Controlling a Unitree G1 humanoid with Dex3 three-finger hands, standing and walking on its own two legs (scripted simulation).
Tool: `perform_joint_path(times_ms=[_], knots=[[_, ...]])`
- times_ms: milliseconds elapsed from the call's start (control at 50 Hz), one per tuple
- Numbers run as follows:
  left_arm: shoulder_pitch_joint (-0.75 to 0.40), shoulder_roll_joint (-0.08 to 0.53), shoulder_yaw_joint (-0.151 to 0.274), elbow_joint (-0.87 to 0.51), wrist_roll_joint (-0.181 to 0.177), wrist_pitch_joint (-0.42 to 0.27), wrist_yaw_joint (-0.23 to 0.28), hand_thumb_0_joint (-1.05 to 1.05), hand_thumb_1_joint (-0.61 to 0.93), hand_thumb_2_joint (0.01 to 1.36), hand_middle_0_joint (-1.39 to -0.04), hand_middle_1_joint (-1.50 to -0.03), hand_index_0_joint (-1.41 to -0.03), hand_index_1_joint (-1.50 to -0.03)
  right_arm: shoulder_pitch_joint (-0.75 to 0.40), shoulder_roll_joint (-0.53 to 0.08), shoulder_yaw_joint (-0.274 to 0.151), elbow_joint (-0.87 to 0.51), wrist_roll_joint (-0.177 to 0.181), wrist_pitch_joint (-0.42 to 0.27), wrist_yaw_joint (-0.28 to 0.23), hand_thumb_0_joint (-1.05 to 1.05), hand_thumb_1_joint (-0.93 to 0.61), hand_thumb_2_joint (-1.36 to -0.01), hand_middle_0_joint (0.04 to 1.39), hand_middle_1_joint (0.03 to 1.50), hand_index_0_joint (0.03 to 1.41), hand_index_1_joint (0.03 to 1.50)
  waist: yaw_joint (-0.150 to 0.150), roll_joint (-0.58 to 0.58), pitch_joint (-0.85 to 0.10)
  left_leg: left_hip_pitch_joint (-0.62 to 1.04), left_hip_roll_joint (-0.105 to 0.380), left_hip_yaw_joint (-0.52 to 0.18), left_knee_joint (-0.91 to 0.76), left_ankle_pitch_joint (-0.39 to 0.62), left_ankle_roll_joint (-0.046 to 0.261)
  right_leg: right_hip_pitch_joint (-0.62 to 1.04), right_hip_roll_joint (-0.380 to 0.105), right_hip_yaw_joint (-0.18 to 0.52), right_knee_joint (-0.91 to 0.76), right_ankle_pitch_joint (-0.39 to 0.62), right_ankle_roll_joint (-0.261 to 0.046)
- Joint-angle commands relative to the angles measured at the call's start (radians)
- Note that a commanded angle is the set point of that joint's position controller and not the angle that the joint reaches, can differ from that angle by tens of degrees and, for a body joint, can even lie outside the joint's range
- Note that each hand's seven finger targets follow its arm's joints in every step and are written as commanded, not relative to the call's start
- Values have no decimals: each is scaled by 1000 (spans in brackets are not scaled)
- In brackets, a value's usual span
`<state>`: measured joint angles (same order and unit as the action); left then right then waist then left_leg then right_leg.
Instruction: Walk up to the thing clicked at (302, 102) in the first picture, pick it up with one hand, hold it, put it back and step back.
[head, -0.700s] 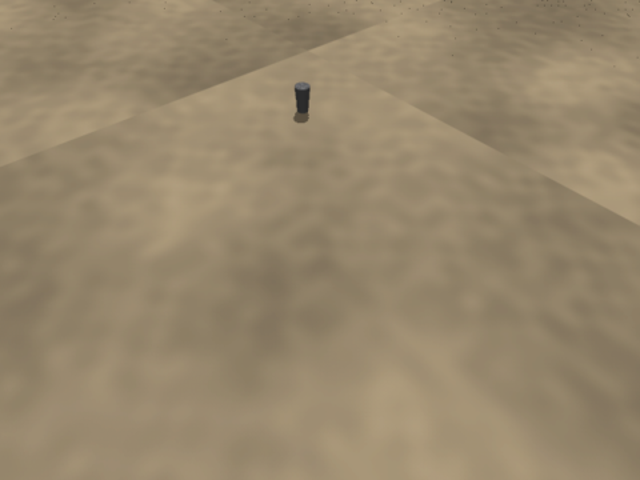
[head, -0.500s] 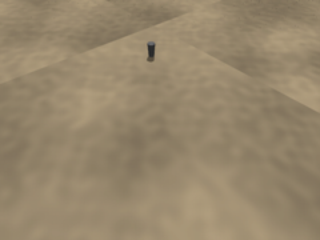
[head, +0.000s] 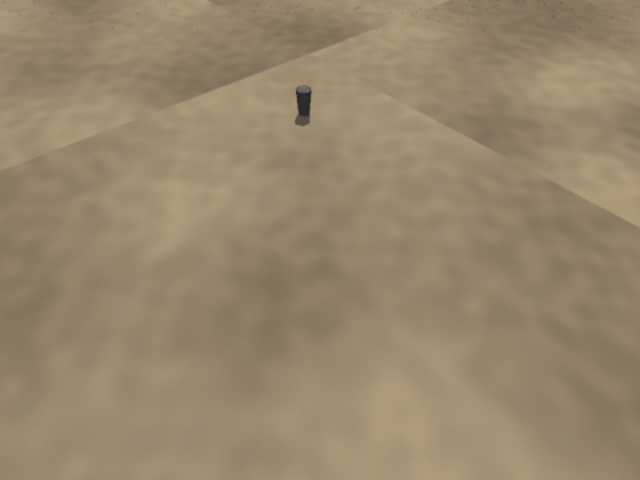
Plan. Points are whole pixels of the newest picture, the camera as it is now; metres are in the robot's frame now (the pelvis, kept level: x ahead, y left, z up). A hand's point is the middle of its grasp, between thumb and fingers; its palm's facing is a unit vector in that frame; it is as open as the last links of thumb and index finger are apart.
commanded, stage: stand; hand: left
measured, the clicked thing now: (303, 101) +2.15 +0.05 -0.71
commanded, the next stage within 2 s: walk up in 0.42 s
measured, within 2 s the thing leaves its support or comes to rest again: neither
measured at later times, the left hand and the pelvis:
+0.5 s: hand out of the picture +0.07 +0.26 -0.15, palm faces -0.01 -0.95 -0.32, open 7.4 cm; pelvis +0.01 +0.00 +0.00, yaw -1 degrees
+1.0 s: hand (101, 393) +0.29 +0.34 -0.15, palm faces -0.14 -0.94 -0.31, open 7.4 cm; pelvis +0.17 +0.07 +0.00, yaw -5 degrees
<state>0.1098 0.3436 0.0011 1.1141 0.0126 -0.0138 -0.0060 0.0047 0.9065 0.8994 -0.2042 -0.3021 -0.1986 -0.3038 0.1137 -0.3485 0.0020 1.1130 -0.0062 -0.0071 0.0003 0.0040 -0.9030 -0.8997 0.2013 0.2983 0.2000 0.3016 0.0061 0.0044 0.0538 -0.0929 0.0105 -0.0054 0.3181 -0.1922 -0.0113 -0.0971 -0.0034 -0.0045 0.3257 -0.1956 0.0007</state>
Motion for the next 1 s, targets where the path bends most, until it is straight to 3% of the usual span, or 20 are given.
perform_joint_path(times_ms=[0,380,400,420,460,480,500,520,580,620,660,680,700,720,740,760,800,820,900,980], knots=[[-40,210,36,-62,-5,-22,19,0,900,900,-200,-300,-200,-300,-39,-209,-39,-58,-3,-25,-11,0,-900,-900,200,300,200,300,-4,-4,-84,14,118,-87,-30,181,39,11,-128,98,-42,196,-29],[-28,216,39,-61,-4,-22,18,0,900,900,-200,-300,-200,-300,-33,-211,-39,-62,-1,-26,-12,0,-900,-900,200,300,200,300,-5,2,-83,27,119,-88,-34,190,37,11,-126,96,-47,203,-30],[29,339,119,-131,21,-39,-23,0,900,900,-200,-300,-200,-300,21,-328,-121,-126,-25,-53,16,0,-900,-900,200,300,200,300,3,-21,-211,13,112,-100,80,-388,115,2,-94,126,43,-353,-67],[27,337,125,-122,32,-39,-37,0,900,900,-200,-300,-200,-300,3,-334,-129,-124,-34,-56,33,0,-900,-900,200,300,200,300,12,-13,-139,-98,115,-116,104,-540,123,-66,-121,185,64,-542,-91],[38,314,133,-149,33,-51,-53,0,900,900,-200,-300,-200,-300,-76,-285,-127,-179,-37,-64,49,0,-900,-900,200,300,200,300,46,-33,8,-337,106,-98,202,-448,112,-87,-197,328,34,-600,-145],[78,324,138,-145,29,-59,-52,0,900,900,-200,-300,-200,-300,-118,-246,-119,-203,-38,-70,54,0,-900,-900,200,300,200,300,77,-106,59,-474,64,-16,283,-306,73,8,-253,415,-48,-590,-185],[131,352,145,-137,31,-63,-51,0,900,900,-200,-300,-200,-300,-164,-229,-117,-220,-37,-76,55,0,-900,-900,200,300,200,300,115,-176,90,-605,36,35,380,-253,42,110,-329,526,-147,-570,-245],[164,373,151,-149,33,-66,-52,0,900,900,-200,-300,-200,-300,-168,-243,-117,-231,-35,-79,58,0,-900,-900,200,300,200,300,127,-164,79,-659,58,-6,431,-304,28,158,-369,587,-210,-553,-278],[45,378,151,-211,32,-64,-57,0,900,900,-200,-300,-200,-300,-61,-279,-133,-222,-28,-81,78,0,-900,-900,200,300,200,300,42,-173,37,-474,93,-38,383,-314,28,31,-309,454,-194,-559,-224],[-21,379,145,-240,27,-59,-63,0,900,900,-200,-300,-200,-300,2,-281,-142,-213,-24,-82,84,0,-900,-900,200,300,200,300,-2,-213,30,-292,80,5,293,-236,26,-104,-255,319,-162,-482,-181],[-84,339,127,-259,21,-49,-71,0,900,900,-200,-300,-200,-300,180,-286,-164,-160,-26,-82,74,0,-900,-900,200,300,200,300,-103,-105,-22,93,33,81,178,-56,14,-370,-146,137,18,-468,-123],[-64,294,111,-262,24,-44,-74,0,900,900,-200,-300,-200,-300,302,-316,-186,-122,-34,-85,61,0,-900,-900,200,300,200,300,-163,57,-70,362,10,66,167,-132,41,-598,-61,47,237,-492,-108],[-66,210,88,-284,16,-48,-70,0,900,900,-200,-300,-200,-300,459,-421,-212,-105,-50,-91,44,0,-900,-900,200,300,200,300,-234,367,-116,440,250,-369,-82,-578,95,-781,109,-13,675,-447,-76],[-47,246,86,-283,16,-52,-59,0,900,900,-200,-300,-200,-300,322,-483,-216,-167,-32,-100,44,0,-900,-900,200,300,200,300,-167,275,-78,283,457,-741,-269,-808,210,-773,69,134,823,-363,-66],[-36,319,85,-274,15,-57,-56,0,900,900,-200,-300,-200,-300,199,-450,-203,-209,-12,-103,41,0,-900,-900,200,300,200,300,-99,78,-20,181,467,-654,-254,-727,231,-740,-26,196,838,-257,-56],[7,321,90,-238,-1,-59,-65,0,900,900,-200,-300,-200,-300,126,-406,-180,-221,-6,-108,40,0,-900,-900,200,300,200,300,-46,30,24,113,408,-500,-207,-615,211,-708,-54,190,807,-181,-48],[63,335,98,-193,-4,-58,-79,0,900,900,-200,-300,-200,-300,89,-341,-153,-234,-1,-115,35,0,-900,-900,200,300,200,300,-16,58,65,3,306,-285,-208,-478,146,-608,-97,149,705,-79,-19],[85,332,103,-180,-5,-52,-88,0,900,900,-200,-300,-200,-300,95,-331,-148,-230,0,-119,38,0,-900,-900,200,300,200,300,-15,94,64,-30,273,-205,-226,-430,124,-571,-87,122,679,-41,-4],[32,317,106,-211,-4,-40,-110,0,900,900,-200,-300,-200,-300,124,-340,-144,-230,-4,-127,46,0,-900,-900,200,300,200,300,-19,118,91,-30,268,-102,-267,-372,162,-579,-98,78,553,36,29],[-77,294,99,-255,-4,-38,-117,0,900,900,-200,-300,-200,-300,154,-350,-147,-230,1,-125,48,0,-900,-900,200,300,200,300,-37,92,111,26,262,-37,-268,-223,158,-593,-114,43,430,136,12]])
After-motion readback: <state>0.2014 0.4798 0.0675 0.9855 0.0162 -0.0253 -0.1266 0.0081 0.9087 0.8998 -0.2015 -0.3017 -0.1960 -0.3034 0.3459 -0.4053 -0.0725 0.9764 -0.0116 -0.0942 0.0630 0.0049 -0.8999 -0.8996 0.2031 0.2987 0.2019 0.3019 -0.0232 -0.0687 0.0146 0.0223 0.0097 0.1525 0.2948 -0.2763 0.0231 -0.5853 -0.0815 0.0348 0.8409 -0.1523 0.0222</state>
